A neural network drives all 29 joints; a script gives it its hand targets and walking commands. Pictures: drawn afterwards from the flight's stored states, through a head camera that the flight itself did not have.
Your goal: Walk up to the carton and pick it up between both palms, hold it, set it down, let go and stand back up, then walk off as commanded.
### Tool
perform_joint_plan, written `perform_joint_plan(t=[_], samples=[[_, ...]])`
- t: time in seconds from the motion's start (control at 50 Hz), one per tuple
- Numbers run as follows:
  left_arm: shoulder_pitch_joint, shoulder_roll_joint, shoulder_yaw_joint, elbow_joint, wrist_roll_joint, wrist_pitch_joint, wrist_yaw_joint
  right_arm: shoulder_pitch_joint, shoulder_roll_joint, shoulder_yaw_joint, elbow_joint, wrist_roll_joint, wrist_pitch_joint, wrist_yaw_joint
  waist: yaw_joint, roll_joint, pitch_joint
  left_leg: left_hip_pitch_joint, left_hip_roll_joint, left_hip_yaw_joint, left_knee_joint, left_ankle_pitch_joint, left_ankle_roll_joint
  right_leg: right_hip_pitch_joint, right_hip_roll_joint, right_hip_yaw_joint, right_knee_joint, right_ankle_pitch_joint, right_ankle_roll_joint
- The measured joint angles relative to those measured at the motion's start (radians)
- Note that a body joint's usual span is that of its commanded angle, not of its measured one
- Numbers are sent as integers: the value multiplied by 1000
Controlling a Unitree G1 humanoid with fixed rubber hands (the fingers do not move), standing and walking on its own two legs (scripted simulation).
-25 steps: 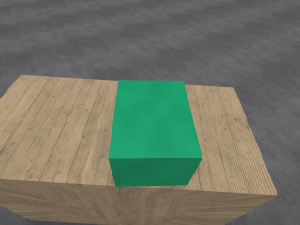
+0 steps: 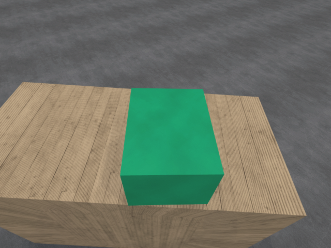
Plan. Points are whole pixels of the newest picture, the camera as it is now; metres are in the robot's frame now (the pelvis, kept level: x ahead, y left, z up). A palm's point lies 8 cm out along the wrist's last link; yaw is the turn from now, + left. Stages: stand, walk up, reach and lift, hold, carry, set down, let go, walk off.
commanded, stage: walk up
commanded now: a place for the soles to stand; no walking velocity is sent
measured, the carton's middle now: (167, 143) +0.41 +0.00 -0.01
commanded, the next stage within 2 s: reach and lift in 1.64 s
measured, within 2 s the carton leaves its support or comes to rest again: neither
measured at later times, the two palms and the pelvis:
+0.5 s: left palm out of the picture +0.09 +0.29 -0.13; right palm out of the picture +0.08 -0.30 -0.08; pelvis +0.00 +0.00 +0.00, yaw -2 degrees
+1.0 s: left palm out of the picture +0.09 +0.26 -0.12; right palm out of the picture +0.07 -0.33 -0.10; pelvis +0.00 -0.03 +0.00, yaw -2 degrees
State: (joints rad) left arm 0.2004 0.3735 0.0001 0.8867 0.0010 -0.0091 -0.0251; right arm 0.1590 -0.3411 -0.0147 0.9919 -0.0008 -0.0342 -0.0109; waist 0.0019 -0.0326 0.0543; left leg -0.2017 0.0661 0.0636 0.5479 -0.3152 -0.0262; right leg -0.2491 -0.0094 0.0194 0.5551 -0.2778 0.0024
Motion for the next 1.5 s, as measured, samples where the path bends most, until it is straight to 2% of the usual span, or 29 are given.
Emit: perform_joint_plan(t=[0.14,0.2,0.26,0.3,0.36,0.4,0.42,0.44,0.52,0.6,0.68,0.7,0.76,0.88,0.98,1.5], samples=[[3,0,0,0,0,5,-2,1,0,0,0,0,-2,-3,0,-1,0,3,17,-1,2,-5,4,-3,13,-1,15,-42,-11],[16,1,0,0,0,5,-6,-1,0,0,-5,0,8,-4,0,-1,0,-3,31,1,31,-25,12,-1,28,0,10,7,-14],[22,1,0,0,0,5,-1,-1,0,0,-10,0,19,-9,1,-1,0,-34,6,3,102,-164,30,-1,32,0,6,-8,-21],[28,1,0,0,0,5,7,0,0,0,-10,0,20,-10,0,-1,0,-51,-15,2,114,-185,39,-1,33,0,1,-5,-23],[35,1,0,0,0,5,15,0,0,0,-10,0,15,-11,0,-1,0,-63,-35,2,111,-154,45,0,40,0,0,-3,-20],[33,0,0,0,0,5,19,0,-1,0,-9,0,9,-11,0,-1,0,-56,-37,1,67,-8,54,-1,47,-1,0,-2,-11],[28,0,0,0,0,5,19,1,-1,0,-6,0,4,-9,0,-6,0,-55,-40,1,61,26,60,0,44,0,0,0,-7],[22,1,0,0,0,5,19,1,0,0,-2,0,1,-8,0,-9,0,-52,-41,1,59,19,66,0,43,0,0,7,-7],[13,1,0,0,0,5,23,1,0,0,-1,0,-8,-1,0,-8,0,-40,-22,0,55,-15,79,-1,48,0,67,-164,-8],[14,1,0,0,0,5,19,0,0,0,-1,0,-13,0,0,-8,0,-40,-2,1,46,-6,73,0,37,1,66,-163,-10],[14,1,0,0,0,5,24,0,0,0,-1,0,0,5,0,-14,0,-40,-14,4,46,-1,63,21,9,1,-29,73,-12],[14,1,0,0,0,5,25,0,0,0,-1,0,4,6,0,-17,0,-40,-23,5,46,1,61,24,-1,1,-33,87,-11],[17,1,0,2,0,5,27,-9,0,0,-1,0,14,16,0,-14,0,-40,-32,6,46,4,54,33,-13,0,-36,9,8],[17,1,0,8,0,0,22,-15,0,0,7,0,19,24,0,5,0,-33,-14,6,38,7,42,33,3,0,-36,18,22],[15,1,0,8,0,-9,21,-15,0,0,16,0,16,26,0,5,0,-27,-14,6,24,12,31,33,3,0,-36,14,23],[-1,1,0,8,0,-9,21,-15,0,0,16,0,13,25,0,5,0,-26,-14,6,23,9,31,33,3,0,-36,11,23]])
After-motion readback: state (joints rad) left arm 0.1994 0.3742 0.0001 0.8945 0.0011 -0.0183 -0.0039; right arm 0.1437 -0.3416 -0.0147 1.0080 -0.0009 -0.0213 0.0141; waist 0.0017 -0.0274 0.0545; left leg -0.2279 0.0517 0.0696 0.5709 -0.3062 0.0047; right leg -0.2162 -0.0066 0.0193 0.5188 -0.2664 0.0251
